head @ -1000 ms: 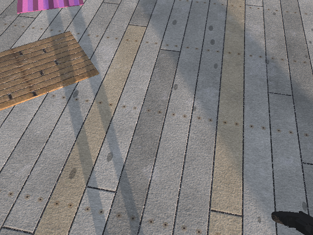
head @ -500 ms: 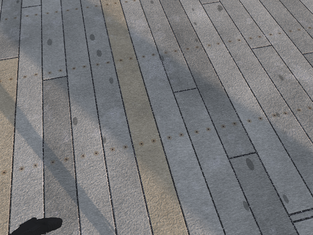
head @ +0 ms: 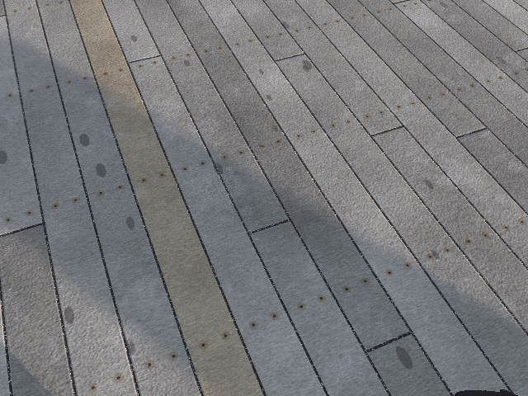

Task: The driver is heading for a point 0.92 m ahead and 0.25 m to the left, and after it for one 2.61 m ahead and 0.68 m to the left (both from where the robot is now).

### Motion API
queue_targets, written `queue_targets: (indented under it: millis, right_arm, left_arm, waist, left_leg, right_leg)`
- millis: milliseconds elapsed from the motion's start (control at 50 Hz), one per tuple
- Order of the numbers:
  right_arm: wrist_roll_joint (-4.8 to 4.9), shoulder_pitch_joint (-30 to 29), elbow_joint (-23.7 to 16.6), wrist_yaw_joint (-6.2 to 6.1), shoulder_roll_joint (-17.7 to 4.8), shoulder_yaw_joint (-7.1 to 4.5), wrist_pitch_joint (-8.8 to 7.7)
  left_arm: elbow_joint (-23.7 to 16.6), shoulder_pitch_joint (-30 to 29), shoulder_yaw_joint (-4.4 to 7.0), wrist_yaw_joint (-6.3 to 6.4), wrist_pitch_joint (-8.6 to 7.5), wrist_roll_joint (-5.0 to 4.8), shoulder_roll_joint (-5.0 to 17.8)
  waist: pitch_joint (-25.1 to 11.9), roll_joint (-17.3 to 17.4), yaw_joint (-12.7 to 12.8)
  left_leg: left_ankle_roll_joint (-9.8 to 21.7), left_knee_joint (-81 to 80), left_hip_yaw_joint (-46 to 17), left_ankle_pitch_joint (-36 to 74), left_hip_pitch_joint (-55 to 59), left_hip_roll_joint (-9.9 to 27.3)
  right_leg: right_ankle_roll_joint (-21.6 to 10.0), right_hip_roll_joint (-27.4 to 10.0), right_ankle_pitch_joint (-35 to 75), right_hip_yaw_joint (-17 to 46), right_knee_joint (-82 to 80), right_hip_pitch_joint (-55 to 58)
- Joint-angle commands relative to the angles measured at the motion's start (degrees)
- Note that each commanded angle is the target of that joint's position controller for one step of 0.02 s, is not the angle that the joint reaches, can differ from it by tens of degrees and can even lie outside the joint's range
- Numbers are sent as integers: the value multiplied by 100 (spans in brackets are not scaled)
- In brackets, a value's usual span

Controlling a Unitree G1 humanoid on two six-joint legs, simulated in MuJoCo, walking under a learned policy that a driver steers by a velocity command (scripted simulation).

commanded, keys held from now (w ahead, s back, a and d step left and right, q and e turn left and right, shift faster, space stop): no key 0.32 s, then q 0.38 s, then w+q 0.30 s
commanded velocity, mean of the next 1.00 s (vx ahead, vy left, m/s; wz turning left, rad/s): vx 0.09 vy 0.00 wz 0.22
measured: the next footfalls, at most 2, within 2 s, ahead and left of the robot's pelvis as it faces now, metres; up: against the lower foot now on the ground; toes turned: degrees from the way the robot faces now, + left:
right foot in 0.22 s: +0.07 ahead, -0.15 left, +0.00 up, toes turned +2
right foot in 0.96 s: +0.17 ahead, -0.12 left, +0.00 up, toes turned +21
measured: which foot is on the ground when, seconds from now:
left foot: down 0.00-0.96, up 0.98-1.00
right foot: up 0.00-0.20, down 0.22-0.64, up 0.66-0.94, down 0.96-1.00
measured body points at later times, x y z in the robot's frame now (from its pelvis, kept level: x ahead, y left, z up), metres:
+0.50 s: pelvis +0.06 -0.01 +0.00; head +0.08 -0.02 +0.45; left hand +0.15 +0.26 -0.11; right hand +0.21 -0.27 -0.11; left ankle +0.10 +0.10 -0.72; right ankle +0.03 -0.15 -0.72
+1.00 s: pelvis +0.10 -0.02 +0.01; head +0.11 -0.03 +0.46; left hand +0.15 +0.29 -0.07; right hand +0.31 -0.25 -0.09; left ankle +0.10 +0.10 -0.71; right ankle +0.13 -0.14 -0.73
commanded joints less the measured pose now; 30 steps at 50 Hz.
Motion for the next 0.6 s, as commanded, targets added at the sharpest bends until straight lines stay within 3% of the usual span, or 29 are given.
queue_targets:
  millis: [20, 60, 100, 120, 140, 180, 200, 220, 240, 260, 280, 340, 420, 460, 540, 600]
  right_arm:
    - [42, 87, -282, 11, -464, -54, 106]
    - [-9, -222, -246, -20, -635, -98, 205]
    - [-11, -115, -176, -65, -673, -120, 252]
    - [14, -21, -144, -82, -636, -105, 256]
    - [49, -65, -116, -88, -723, -115, 269]
    - [112, -135, -72, -94, -631, -71, 300]
    - [119, 35, 0, -92, -544, -40, 304]
    - [83, 107, 45, -75, -453, 6, 282]
    - [41, 223, 28, -46, -527, -22, 267]
    - [13, 55, 40, -46, -568, -30, 265]
    - [29, -2, 41, -57, -541, -26, 266]
    - [71, 181, 178, -95, -421, -3, 293]
    - [188, -15, 69, -98, -685, -114, 350]
    - [223, -35, -4, -95, -678, -158, 393]
    - [202, 124, -102, -39, -662, -237, 492]
    - [192, 292, -139, 11, -650, -297, 544]
  left_arm:
    - [-209, 383, 202, 67, 229, 20, 710]
    - [-193, 337, 127, 61, 300, 5, 443]
    - [-73, 307, 75, 65, 240, 44, 257]
    - [-15, 271, 77, 61, 230, 75, 259]
    - [11, 331, 69, 46, 227, 58, 218]
    - [128, 402, 64, 13, 194, 94, 180]
    - [131, 287, 66, 7, 186, 147, 241]
    - [15, 110, 78, 14, 178, 205, 395]
    - [50, -24, 146, 21, 190, 161, 667]
    - [99, -21, 131, 5, 162, 151, 491]
    - [123, -31, 81, 1, 114, 178, 320]
    - [193, -60, 64, 1, -46, 158, 262]
    - [176, 130, 197, 103, -69, 104, 574]
    - [147, 257, 254, 175, -22, 97, 641]
    - [-26, 144, 328, 284, 43, 87, 727]
    - [-164, -158, 349, 334, 28, 50, 718]
  waist:
    - [-830, 596, -63]
    - [-489, 1086, 51]
    - [-649, 1092, -40]
    - [-759, 924, -99]
    - [-818, 1064, -21]
    - [-801, 972, 73]
    - [-748, 810, 18]
    - [-612, 574, -48]
    - [-331, 78, -293]
    - [-200, -32, -182]
    - [-149, -46, -168]
    - [-174, -251, -231]
    - [-213, -147, -91]
    - [-268, -242, -39]
    - [-347, -562, -62]
    - [-430, -547, -162]
  left_leg:
    - [1036, -1163, -2349, 31, 1768, 1804]
    - [895, -1426, -1685, -341, 974, 1364]
    - [860, -1361, -1288, -55, 972, 1149]
    - [865, -1384, -1238, -148, 1050, 1149]
    - [926, -1319, -1293, -295, 1054, 1258]
    - [803, -1182, -1136, -757, 926, 1146]
    - [568, -1223, -1087, -1344, 724, 1013]
    - [305, -1153, -1023, -1874, 494, 917]
    - [98, -1119, -672, -2124, 501, 568]
    - [-7, -938, -498, -1963, 774, 450]
    - [6, -804, -474, -1762, 922, 442]
    - [72, -468, -363, -953, 1050, 362]
    - [203, 25, -415, 51, 689, 254]
    - [185, 380, -383, 281, 446, 145]
    - [94, 1077, -220, -83, -47, 65]
    - [192, 1118, -190, -459, 238, 101]
  right_leg:
    - [295, -598, 59, 3, 764, -1161]
    - [331, -744, 359, -361, -361, -519]
    - [281, -666, 620, -603, -1144, 1]
    - [243, -652, 896, -629, -1384, 201]
    - [200, -690, 1277, -649, -1817, 391]
    - [80, -635, 2172, -785, -2752, 873]
    - [-23, -680, 2408, -723, -2965, 1101]
    - [-177, -1002, 2589, -357, -3059, 1170]
    - [-355, -1031, 1903, -288, -2944, 684]
    - [-376, -918, 1272, -353, -3030, 257]
    - [-308, -908, 1225, -353, -3135, 99]
    - [-173, -910, 1853, -387, -3127, 173]
    - [-257, -944, 2375, -505, -2858, 430]
    - [-400, -1132, 2688, -408, -2841, 538]
    - [-850, -1924, 3566, 43, -2889, 761]
    - [-806, -2050, 3657, -131, -2632, 504]
Velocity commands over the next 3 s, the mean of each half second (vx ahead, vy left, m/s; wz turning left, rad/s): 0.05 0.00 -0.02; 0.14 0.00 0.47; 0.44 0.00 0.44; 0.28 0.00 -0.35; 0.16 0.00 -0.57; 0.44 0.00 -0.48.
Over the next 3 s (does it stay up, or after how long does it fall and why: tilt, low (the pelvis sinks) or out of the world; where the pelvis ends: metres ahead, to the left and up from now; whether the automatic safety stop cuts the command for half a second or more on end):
stays up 0.75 0.22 0.01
